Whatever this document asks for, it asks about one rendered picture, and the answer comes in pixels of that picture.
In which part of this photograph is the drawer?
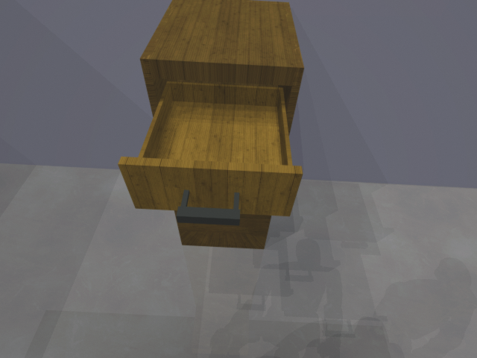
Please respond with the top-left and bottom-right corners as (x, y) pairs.
(118, 81), (303, 216)

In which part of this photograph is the cabinet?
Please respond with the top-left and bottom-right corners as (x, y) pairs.
(140, 0), (304, 249)

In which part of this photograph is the handle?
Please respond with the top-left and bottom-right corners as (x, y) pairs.
(176, 189), (240, 226)

